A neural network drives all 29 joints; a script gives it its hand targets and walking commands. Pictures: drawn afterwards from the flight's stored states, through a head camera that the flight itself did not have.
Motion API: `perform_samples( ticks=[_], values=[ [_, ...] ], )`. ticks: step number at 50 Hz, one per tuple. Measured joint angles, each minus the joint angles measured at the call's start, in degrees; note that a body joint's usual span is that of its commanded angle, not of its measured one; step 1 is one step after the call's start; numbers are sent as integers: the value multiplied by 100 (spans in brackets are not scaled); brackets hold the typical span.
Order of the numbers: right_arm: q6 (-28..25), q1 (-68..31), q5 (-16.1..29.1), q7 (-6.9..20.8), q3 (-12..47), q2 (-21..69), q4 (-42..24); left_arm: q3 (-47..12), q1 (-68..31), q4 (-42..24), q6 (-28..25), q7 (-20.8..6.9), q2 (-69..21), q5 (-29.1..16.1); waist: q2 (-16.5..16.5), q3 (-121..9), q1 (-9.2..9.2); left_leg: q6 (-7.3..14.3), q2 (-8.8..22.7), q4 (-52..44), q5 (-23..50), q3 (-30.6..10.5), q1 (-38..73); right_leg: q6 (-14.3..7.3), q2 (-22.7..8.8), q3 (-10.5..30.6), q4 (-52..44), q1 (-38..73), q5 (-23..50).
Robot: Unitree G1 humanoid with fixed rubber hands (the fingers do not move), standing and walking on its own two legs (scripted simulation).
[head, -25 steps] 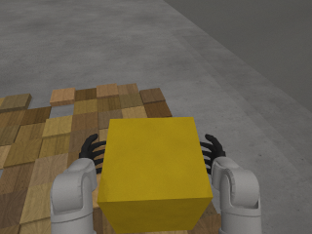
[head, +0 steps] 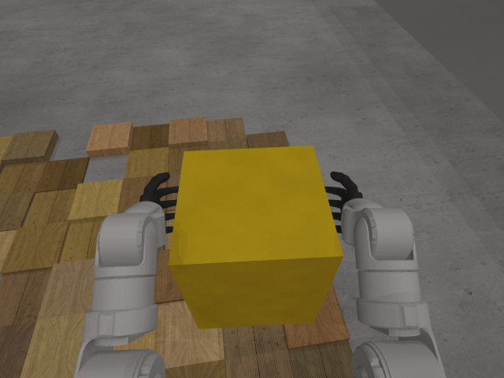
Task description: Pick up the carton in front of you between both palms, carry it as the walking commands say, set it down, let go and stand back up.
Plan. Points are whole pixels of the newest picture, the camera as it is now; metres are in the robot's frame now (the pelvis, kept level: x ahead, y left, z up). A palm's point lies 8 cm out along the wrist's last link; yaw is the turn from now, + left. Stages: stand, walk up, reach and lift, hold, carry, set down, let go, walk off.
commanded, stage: carry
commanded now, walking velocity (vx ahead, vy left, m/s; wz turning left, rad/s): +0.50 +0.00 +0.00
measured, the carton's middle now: (252, 242) +0.35 +0.01 +0.01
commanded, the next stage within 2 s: none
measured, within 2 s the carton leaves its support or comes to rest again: neither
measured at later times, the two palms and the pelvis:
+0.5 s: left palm (187, 84) +0.69 +0.16 +0.10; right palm (323, 90) +0.66 -0.14 +0.10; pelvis +0.37 +0.03 -0.03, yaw -1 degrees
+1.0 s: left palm (192, 17) +1.04 +0.19 +0.10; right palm (292, 9) +1.07 -0.11 +0.11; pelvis +0.69 -0.01 -0.03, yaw +2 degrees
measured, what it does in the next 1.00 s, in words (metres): walks ahead: left foot 0.04 m lower, then right foot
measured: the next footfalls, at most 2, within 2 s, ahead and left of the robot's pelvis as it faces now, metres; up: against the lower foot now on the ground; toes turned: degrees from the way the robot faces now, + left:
left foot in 0.30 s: +0.37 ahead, +0.09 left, -0.04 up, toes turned +4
right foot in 0.68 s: +0.73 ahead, -0.11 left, -0.03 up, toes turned +3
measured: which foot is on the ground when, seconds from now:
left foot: up 0.00-0.28, down 0.30-0.72, up 0.74-0.94, down 0.96-1.00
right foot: down 0.00-0.30, up 0.32-0.66, down 0.68-0.98, up 1.00-1.00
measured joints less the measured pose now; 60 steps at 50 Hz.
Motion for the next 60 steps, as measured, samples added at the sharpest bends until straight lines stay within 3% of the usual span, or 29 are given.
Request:
perform_samples(
  ticks=[4, 10, 12, 14, 15, 18, 20, 25, 30, 34, 35, 36, 37, 38, 39, 41, 42, 44, 46, 48, 50, 53, 55, 57, 60],
  values=[
    [-73, -12, -91, -14, -132, 163, -365, 129, -25, -326, -69, 15, -47, -67, -31, 118, 56, -83, 112, -1070, 466, 0, -645, -7, 59, 19, -390, 514, -216],
    [-76, 267, -160, -6, -294, 386, -1206, 173, 120, -964, -102, -12, -254, -53, 60, 66, 99, -113, 154, -3335, 2257, 158, -532, 146, 191, -7, -731, 1481, -763],
    [-23, 406, -178, 5, -313, 457, -1500, 142, 233, -1220, -53, -2, -339, -22, 112, 1, 103, -46, 141, -3859, 2736, 260, -244, 166, 238, -57, -528, 1751, -906],
    [52, 486, -206, 20, -304, 539, -1707, 142, 363, -1491, 47, -14, -384, 1, 156, -60, 52, 7, 126, -4265, 3043, 435, 268, 3, 193, -159, 277, 1794, -541],
    [100, 468, -236, 27, -281, 582, -1767, 149, 403, -1627, 121, -28, -364, 8, 173, -136, 8, 33, 125, -4310, 3023, 499, 561, -16, 130, -155, 976, 1676, -320],
    [123, 420, -336, 36, -241, 670, -1693, 142, 296, -1623, 318, -53, -179, -37, -251, -223, -316, 348, -240, -3575, 1429, 571, 600, 224, 0, 523, 3465, 562, -1386],
    [276, 477, -297, 36, -242, 641, -1678, 154, 336, -1654, 504, -47, -251, 37, -218, -238, -467, 439, -283, -3420, 1339, 543, 681, 271, 28, 664, 4326, -232, -1494],
    [372, 728, -125, 41, -324, 636, -1905, 165, 523, -1954, 655, -67, -560, 293, -149, -233, -615, 378, -316, -3603, 662, 432, 1304, 374, -230, 611, 4025, -1634, -960],
    [225, 744, -105, 67, -238, 594, -1664, 140, 669, -1909, 551, -120, -561, 411, -138, -316, -637, 293, -291, -3988, 211, 321, 2161, 345, -333, 439, 2473, -2118, -116],
    [158, 495, -83, 72, -141, 402, -1310, 93, 472, -1588, 487, -178, -370, 304, -114, -313, -530, 166, -186, -3976, -304, 299, 2818, 134, -74, 43, 927, -1689, 757],
    [159, 386, -39, 60, -121, 284, -1215, 46, 375, -1440, 423, -139, -345, 286, 49, -244, -427, 139, -17, -3607, -472, 347, 2822, 295, 71, -3, 903, -1550, 1004],
    [165, 267, 9, 57, -136, 167, -1110, 2, 229, -1267, 377, -113, -308, 270, 187, -146, -320, 61, 157, -2848, -176, 329, 2576, 465, 142, -104, 959, -1435, 1027],
    [178, 140, 66, 58, -171, 46, -1027, -41, 19, -1084, 361, -79, -265, 246, 181, -49, -179, -65, 111, -1652, -36, 132, 2099, 644, 116, -123, 997, -1380, 1152],
    [184, 5, 121, 60, -205, -55, -946, -75, -183, -938, 366, -32, -207, 196, 97, 62, -65, -116, -58, -396, -160, -86, 1581, 600, 62, -83, 970, -1309, 1639],
    [190, -107, 157, 56, -233, -121, -883, -115, -325, -829, 368, 32, -149, 123, 28, 155, 2, -79, -195, 554, -269, -230, 1126, 416, 84, 68, 939, -1166, 1550],
    [227, -312, 165, 49, -324, -151, -797, -138, -500, -727, 380, 123, -59, -6, -68, 275, 92, 66, -317, 1397, -430, -292, 361, 141, 163, 410, 761, -814, 884],
    [260, -407, 141, 48, -382, -124, -784, -116, -589, -709, 418, 157, -17, -70, -182, 279, 109, 116, -354, 1397, -436, -212, 41, 23, 162, 662, 494, -539, 408],
    [273, -673, 83, 48, -449, -84, -690, -6, -740, -724, 447, 187, 41, -138, -219, 267, 212, 130, -255, 783, -673, -83, -432, 251, 176, 857, 253, -286, -101],
    [267, -798, -4, 51, -526, 17, -602, 94, -820, -694, 486, 190, 80, -176, -250, 211, 288, 110, -217, -584, -926, -84, -564, 291, 166, 864, 309, -223, -145],
    [270, -813, -144, 58, -586, 172, -565, 225, -856, -640, 544, 166, 99, -203, -406, 124, 276, 134, -293, -1788, -150, 51, -367, 308, 67, 929, 558, -152, -442],
    [211, -740, -330, 55, -565, 405, -539, 342, -744, -672, 583, 113, 155, -232, -546, -6, 154, 90, -376, -1864, 112, 172, -150, 271, -31, 952, 1290, -280, -799],
    [219, -453, -508, 36, -452, 591, -800, 418, -564, -773, 592, -7, 133, -217, -312, -106, -124, 45, -302, -2098, -288, 86, 290, 262, 102, 870, 3062, -806, -1714],
    [238, -238, -438, -12, -388, 611, -1104, 423, -500, -956, 618, -66, 65, -170, -210, -108, -342, -69, -238, -2506, -304, 23, 665, 290, 107, 797, 3549, -1180, -1801],
    [252, -106, -316, -75, -352, 585, -1394, 384, -459, -1180, 618, -86, -33, -69, -129, -70, -570, -51, -179, -2915, -314, -62, 1059, 333, 81, 736, 3399, -1503, -1625],
    [276, -101, -107, -123, -405, 489, -1635, 352, -462, -1460, 630, -125, -186, 107, -111, -28, -866, -92, -116, -3426, -372, -193, 1664, 387, 40, 691, 2117, -1697, -631]
  ],
)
